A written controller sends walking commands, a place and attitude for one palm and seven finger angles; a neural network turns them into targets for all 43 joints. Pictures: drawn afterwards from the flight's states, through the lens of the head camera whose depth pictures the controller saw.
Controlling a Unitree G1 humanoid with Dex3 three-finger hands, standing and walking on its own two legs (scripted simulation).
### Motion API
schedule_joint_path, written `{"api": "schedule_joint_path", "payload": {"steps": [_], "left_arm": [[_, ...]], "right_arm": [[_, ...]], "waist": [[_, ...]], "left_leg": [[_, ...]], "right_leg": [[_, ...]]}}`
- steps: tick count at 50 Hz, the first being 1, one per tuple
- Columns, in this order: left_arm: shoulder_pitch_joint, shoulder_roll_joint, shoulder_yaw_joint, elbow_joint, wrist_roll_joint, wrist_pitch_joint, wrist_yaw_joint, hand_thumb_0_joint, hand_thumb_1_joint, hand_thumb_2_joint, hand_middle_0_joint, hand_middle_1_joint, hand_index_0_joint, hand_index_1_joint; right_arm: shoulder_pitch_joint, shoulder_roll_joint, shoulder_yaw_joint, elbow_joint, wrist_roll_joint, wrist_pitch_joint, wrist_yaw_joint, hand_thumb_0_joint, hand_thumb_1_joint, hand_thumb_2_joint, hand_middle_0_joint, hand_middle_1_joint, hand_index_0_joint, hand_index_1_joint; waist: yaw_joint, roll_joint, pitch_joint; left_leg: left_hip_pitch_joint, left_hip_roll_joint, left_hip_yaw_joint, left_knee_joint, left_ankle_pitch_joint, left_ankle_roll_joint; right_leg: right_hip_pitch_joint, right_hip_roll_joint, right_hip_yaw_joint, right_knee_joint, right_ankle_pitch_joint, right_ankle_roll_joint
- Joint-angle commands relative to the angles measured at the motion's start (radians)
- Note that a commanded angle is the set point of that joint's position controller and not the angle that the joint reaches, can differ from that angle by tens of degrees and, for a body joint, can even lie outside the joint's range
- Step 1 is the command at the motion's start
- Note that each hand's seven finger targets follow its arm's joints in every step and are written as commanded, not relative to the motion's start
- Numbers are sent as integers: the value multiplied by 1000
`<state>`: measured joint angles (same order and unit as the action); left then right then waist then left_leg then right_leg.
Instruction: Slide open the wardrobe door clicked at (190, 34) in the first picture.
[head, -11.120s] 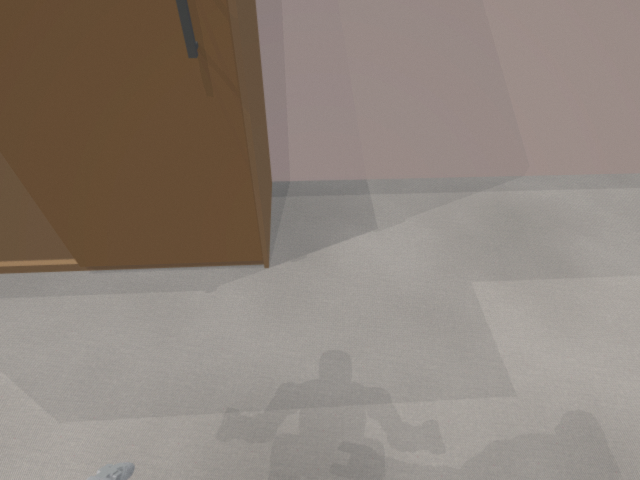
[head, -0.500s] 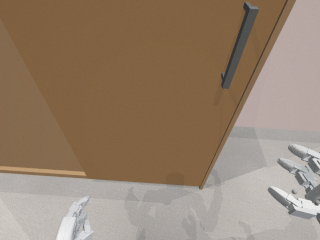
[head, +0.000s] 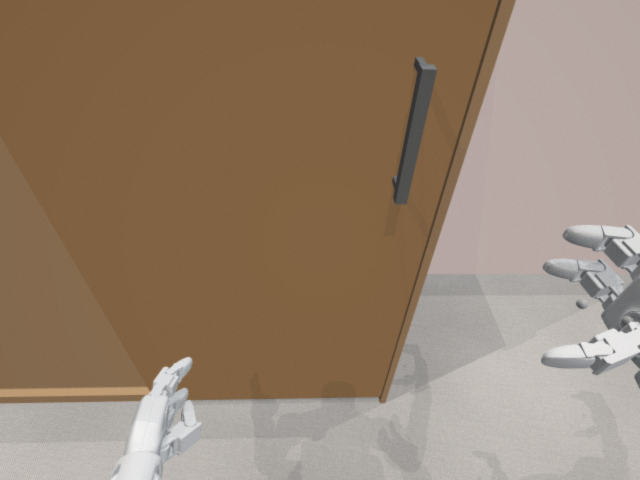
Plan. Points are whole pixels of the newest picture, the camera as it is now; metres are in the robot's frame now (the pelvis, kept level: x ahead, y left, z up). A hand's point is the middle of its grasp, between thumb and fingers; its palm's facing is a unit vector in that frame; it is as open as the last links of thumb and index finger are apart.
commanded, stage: raise the hand with hooked fingers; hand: right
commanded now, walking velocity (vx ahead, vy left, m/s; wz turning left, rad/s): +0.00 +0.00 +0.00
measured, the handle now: (409, 135) +0.53 -0.14 +0.20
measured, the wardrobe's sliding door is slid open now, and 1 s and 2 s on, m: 0.00 0.00 0.00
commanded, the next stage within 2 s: move the hooked fingers beside the handle in 0.78 s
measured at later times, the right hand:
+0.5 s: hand (595, 254) +0.27 -0.26 +0.22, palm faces +0.10 +0.99 -0.06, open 14.0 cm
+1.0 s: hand (588, 244) +0.28 -0.26 +0.23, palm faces +0.11 +0.99 -0.06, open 14.0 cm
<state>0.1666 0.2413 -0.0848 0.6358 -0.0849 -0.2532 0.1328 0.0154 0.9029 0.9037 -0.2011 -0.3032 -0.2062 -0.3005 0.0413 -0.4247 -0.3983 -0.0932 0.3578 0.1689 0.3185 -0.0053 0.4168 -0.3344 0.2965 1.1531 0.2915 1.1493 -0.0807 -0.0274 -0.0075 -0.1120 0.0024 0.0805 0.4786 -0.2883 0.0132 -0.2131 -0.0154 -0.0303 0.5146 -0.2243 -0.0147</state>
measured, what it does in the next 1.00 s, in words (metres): stands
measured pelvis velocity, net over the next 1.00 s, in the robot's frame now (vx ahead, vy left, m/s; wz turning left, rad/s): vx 0.00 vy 0.01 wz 0.00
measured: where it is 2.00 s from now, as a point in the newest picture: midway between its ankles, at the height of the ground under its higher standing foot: outside the picture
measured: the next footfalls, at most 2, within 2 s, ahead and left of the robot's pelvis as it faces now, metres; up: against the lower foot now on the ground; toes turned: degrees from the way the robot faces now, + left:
none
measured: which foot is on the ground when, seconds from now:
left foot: down 0.00-1.00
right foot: down 0.00-1.00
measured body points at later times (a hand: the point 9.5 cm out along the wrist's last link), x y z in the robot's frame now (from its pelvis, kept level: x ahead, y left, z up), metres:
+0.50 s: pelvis -0.01 +0.01 +0.00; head -0.06 +0.03 +0.45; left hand +0.19 +0.25 -0.05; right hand +0.26 -0.32 +0.23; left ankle -0.01 +0.11 -0.74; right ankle +0.04 -0.11 -0.74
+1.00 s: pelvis +0.00 +0.01 +0.00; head -0.05 +0.03 +0.45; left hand +0.21 +0.23 -0.05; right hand +0.26 -0.31 +0.23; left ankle -0.01 +0.11 -0.74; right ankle +0.04 -0.11 -0.74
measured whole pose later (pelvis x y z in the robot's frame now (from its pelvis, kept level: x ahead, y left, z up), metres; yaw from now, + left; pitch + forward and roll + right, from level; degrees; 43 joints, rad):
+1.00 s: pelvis +0.00 +0.01 +0.00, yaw +0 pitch -5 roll +0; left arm 0.17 0.26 -0.09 0.64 -0.12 -0.17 0.13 0.02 0.90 0.90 -0.20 -0.30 -0.21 -0.30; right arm -0.22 -0.49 -0.42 0.01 0.33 0.39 0.33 -0.01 0.50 -0.30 0.30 1.20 0.30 1.20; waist -0.08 -0.05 -0.02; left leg -0.08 0.00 0.08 0.43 -0.26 0.02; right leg -0.17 -0.02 -0.03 0.44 -0.18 -0.01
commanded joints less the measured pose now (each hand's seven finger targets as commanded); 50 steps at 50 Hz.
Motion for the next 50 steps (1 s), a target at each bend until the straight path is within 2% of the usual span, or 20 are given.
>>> {"api": "schedule_joint_path", "payload": {"steps": [1,2,6,13,14,15,18,19,21,24,27,29,30,33,34,40,44,45,48,50], "left_arm": [[-138,136,48,-153,-3,-28,13,0,900,900,-200,-300,-200,-300],[-146,134,45,-155,-5,-22,13,0,900,900,-200,-300,-200,-300],[-166,135,38,-154,-11,-2,16,0,900,900,-200,-300,-200,-300],[-202,140,32,-165,-21,17,14,0,900,900,-200,-300,-200,-300],[-207,142,33,-164,-21,18,12,0,900,900,-200,-300,-200,-300],[-207,139,32,-164,-23,21,10,0,900,900,-200,-300,-200,-300],[-193,152,40,-168,-28,31,1,0,900,900,-200,-300,-200,-300],[-197,157,44,-171,-30,33,-5,0,900,900,-200,-300,-200,-300],[-204,153,46,-185,-31,33,-8,0,900,900,-200,-300,-200,-300],[-206,155,51,-183,-24,25,-5,0,900,900,-200,-300,-200,-300],[-200,148,50,-179,-23,19,0,0,900,900,-200,-300,-200,-300],[-193,153,54,-170,-17,15,4,0,900,900,-200,-300,-200,-300],[-196,150,53,-174,-19,14,6,0,900,900,-200,-300,-200,-300],[-187,149,51,-170,-21,16,10,0,900,900,-200,-300,-200,-300],[-184,154,53,-165,-19,16,10,0,900,900,-200,-300,-200,-300],[-183,150,51,-176,-21,17,8,0,900,900,-200,-300,-200,-300],[-173,154,50,-171,-22,25,5,0,900,900,-200,-300,-200,-300],[-183,148,47,-175,-24,23,4,0,900,900,-200,-300,-200,-300],[-177,147,47,-169,-26,23,8,0,900,900,-200,-300,-200,-300],[-179,147,48,-163,-24,22,10,0,900,900,-200,-300,-200,-300]], "right_arm": [[-325,-261,-116,-184,15,7,12,0,500,-300,300,1200,300,1200],[-357,-262,-107,-189,13,18,15,0,500,-300,300,1200,300,1200],[-450,-293,-111,-131,8,70,21,0,500,-300,300,1200,300,1200],[-607,-368,-133,-105,-3,128,32,0,500,-300,300,1200,300,1200],[-607,-386,-147,-88,-1,136,30,0,500,-300,300,1200,300,1200],[-592,-356,-121,-63,-4,148,33,0,500,-300,300,1200,300,1200],[-492,-338,-122,8,7,185,51,0,500,-300,300,1200,300,1200],[-475,-346,-134,3,10,188,52,0,500,-300,300,1200,300,1200],[-517,-356,-142,-61,9,184,47,0,500,-300,300,1200,300,1200],[-545,-388,-179,-105,12,158,26,0,500,-300,300,1200,300,1200],[-576,-367,-165,-139,1,133,5,0,500,-300,300,1200,300,1200],[-569,-385,-180,-143,-6,124,-3,0,500,-300,300,1200,300,1200],[-575,-376,-169,-161,-9,125,-3,0,500,-300,300,1200,300,1200],[-562,-348,-142,-125,-9,140,5,0,500,-300,300,1200,300,1200],[-539,-358,-154,-104,-7,145,7,0,500,-300,300,1200,300,1200],[-560,-363,-153,-134,-6,157,21,0,500,-300,300,1200,300,1200],[-531,-356,-151,-88,0,166,27,0,500,-300,300,1200,300,1200],[-573,-322,-112,-104,-4,166,28,0,500,-300,300,1200,300,1200],[-633,-287,-65,-95,-11,165,21,0,500,-300,300,1200,300,1200],[-671,-302,-69,-92,-20,163,5,0,500,-300,300,1200,300,1200]], "waist": [[20,-46,-134],[22,-68,-134],[26,-61,-105],[20,-66,-138],[17,-72,-128],[18,-64,-114],[14,7,-94],[11,6,-100],[11,-9,-136],[12,-11,-139],[17,-51,-140],[16,-63,-150],[15,-95,-158],[22,-88,-123],[22,-57,-116],[18,-61,-174],[21,-35,-147],[27,-39,-149],[41,-55,-142],[39,-35,-151]], "left_leg": [[-56,-27,-20,-108,164,2],[-61,-27,-22,-116,148,2],[-68,-20,-34,-148,95,3],[-52,-11,-51,-174,56,4],[-50,-4,-68,-182,40,7],[-55,-2,-67,-183,26,5],[-64,-1,-70,-180,33,-5],[-54,8,-91,-181,39,-6],[-51,7,-80,-167,57,-5],[-55,12,-103,-170,58,-8],[-61,3,-84,-162,56,-2],[-50,3,-86,-157,84,-1],[-49,4,-84,-154,97,0],[-67,-8,-67,-156,89,-2],[-63,-3,-80,-159,100,-5],[-45,-14,-48,-141,155,0],[-56,-19,-42,-142,158,1],[-66,-17,-41,-141,156,1],[-92,-22,-37,-143,138,1],[-91,-16,-45,-148,120,1]], "right_leg": [[143,6,62,-117,144,-4],[151,7,60,-123,131,-3],[143,10,63,-140,85,-5],[159,17,63,-149,64,-9],[145,14,61,-140,57,-7],[136,17,61,-145,44,-7],[105,18,59,-137,42,-8],[98,13,55,-123,55,-6],[118,14,55,-121,73,-7],[120,12,49,-99,79,-9],[136,14,47,-112,78,-9],[142,12,44,-105,96,-10],[150,15,43,-111,100,-11],[150,17,47,-123,83,-10],[140,13,46,-113,91,-11],[173,16,53,-126,134,-13],[162,14,53,-124,132,-11],[169,15,55,-129,129,-12],[185,17,59,-131,112,-11],[179,15,61,-127,100,-14]]}}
